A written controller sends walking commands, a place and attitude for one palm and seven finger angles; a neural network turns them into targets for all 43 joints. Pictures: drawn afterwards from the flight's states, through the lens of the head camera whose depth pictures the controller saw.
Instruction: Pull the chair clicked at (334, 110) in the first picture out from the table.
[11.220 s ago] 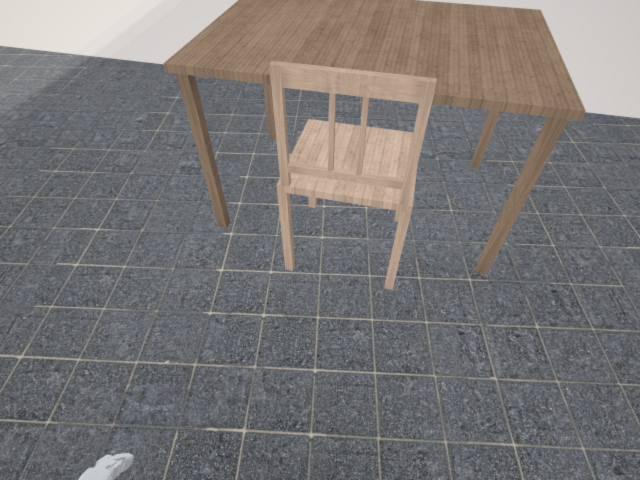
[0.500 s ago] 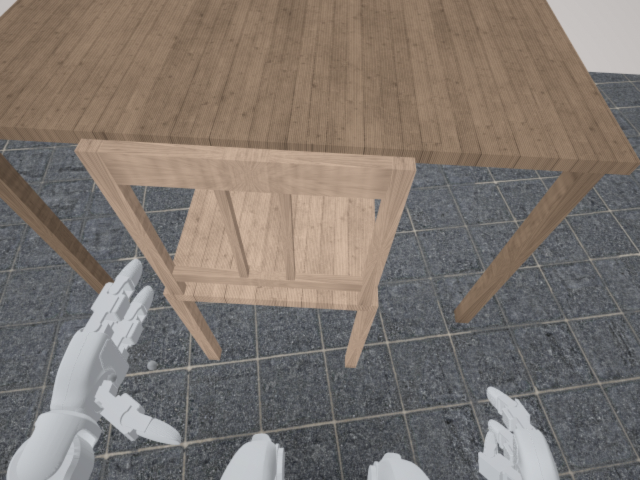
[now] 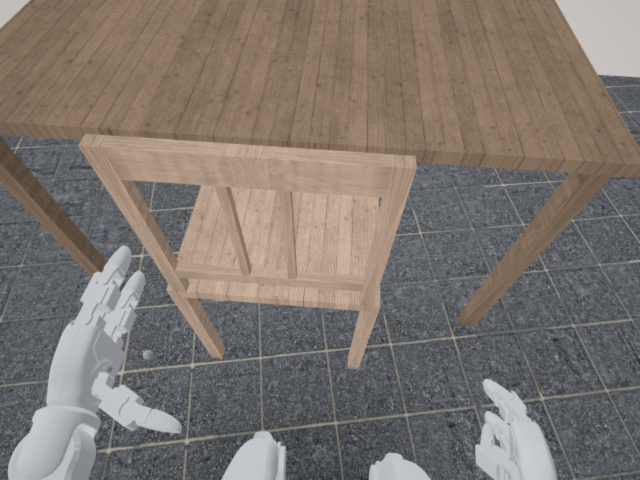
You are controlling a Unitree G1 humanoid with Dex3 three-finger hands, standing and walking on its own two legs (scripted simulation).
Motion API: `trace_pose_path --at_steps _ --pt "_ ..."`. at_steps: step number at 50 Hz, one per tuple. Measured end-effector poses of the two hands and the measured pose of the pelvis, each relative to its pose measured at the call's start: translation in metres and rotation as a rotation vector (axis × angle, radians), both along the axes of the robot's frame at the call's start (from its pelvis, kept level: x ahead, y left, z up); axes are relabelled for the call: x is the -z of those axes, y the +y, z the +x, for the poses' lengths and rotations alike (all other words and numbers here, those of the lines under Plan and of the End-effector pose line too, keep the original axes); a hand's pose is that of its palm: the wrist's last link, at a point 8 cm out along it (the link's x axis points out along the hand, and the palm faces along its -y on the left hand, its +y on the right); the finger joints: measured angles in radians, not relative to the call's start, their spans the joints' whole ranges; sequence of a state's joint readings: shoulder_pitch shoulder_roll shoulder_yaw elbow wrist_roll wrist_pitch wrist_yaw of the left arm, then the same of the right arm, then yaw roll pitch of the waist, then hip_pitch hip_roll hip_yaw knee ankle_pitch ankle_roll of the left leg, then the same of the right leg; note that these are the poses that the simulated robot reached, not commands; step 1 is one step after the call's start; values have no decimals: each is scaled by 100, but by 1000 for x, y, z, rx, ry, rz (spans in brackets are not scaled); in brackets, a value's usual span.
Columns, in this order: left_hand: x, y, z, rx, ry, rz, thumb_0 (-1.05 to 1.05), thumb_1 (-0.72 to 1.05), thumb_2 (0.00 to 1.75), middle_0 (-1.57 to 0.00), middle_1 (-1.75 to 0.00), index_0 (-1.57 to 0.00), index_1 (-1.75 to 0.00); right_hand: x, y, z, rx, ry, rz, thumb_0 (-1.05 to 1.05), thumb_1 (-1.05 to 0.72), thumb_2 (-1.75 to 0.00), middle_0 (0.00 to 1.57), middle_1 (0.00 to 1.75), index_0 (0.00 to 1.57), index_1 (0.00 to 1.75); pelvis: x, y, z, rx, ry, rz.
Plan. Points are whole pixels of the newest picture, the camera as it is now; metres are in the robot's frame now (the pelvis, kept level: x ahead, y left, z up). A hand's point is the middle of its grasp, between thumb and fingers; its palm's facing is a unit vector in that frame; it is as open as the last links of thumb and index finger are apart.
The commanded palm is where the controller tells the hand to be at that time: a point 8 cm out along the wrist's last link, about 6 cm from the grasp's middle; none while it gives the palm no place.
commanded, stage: aim the fingers beside a spindle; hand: left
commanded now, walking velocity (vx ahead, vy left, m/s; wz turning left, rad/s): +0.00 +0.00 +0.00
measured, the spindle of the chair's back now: (235, 233) +0.47 +0.16 -0.04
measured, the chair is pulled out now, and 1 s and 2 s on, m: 0.00 0.00 0.00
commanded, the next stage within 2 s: none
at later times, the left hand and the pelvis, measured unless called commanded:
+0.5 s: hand (186, 338) +0.28 +0.18 +0.02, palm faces -0.07 -1.00 -0.03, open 16.9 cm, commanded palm +0.26 +0.24 +0.02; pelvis +0.00 +0.00 -0.01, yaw -1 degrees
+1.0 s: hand (205, 319) +0.31 +0.16 +0.01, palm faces -0.07 -1.00 -0.03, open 16.9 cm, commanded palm +0.29 +0.22 +0.00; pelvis -0.01 +0.01 -0.02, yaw -1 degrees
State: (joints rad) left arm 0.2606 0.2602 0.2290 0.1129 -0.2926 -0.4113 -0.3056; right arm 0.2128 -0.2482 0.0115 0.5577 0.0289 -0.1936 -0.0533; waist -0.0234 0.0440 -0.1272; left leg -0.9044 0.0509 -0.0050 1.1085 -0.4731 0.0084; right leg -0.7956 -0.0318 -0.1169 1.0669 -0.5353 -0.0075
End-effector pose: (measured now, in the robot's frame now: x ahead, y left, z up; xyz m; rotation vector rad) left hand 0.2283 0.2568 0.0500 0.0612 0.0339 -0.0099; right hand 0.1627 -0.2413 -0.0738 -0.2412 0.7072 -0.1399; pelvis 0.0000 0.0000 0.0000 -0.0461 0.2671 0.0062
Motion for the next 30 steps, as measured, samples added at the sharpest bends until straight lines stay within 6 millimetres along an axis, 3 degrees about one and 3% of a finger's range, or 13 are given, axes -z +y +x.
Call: trace_pose_path --at_steps 6,14,23,30 --pt "18 -13 13 60 53 -25 -1 -50 30 -6 -8 -6 -8 5 -4 -4 4 13 -14 2 -90 -90 21 30 21 30 4 -1 -2 4 12 0" --pt "10 -18 27 44 -8 -18 -1 -50 30 -6 -8 -6 -8 9 -8 -16 29 46 -12 2 -90 -90 20 30 21 30 5 -1 -1 13 23 5" --pt "29 -23 30 53 50 -28 -1 -50 30 -6 -8 -6 -8 18 -8 -21 30 80 -10 2 -90 -90 20 30 21 30 10 1 -2 16 39 6" --pt "26 -26 43 51 -25 -23 -1 -50 30 -6 -8 -6 -8 25 -7 -21 21 98 -14 2 -91 -90 20 30 21 30 15 2 -4 17 54 4"
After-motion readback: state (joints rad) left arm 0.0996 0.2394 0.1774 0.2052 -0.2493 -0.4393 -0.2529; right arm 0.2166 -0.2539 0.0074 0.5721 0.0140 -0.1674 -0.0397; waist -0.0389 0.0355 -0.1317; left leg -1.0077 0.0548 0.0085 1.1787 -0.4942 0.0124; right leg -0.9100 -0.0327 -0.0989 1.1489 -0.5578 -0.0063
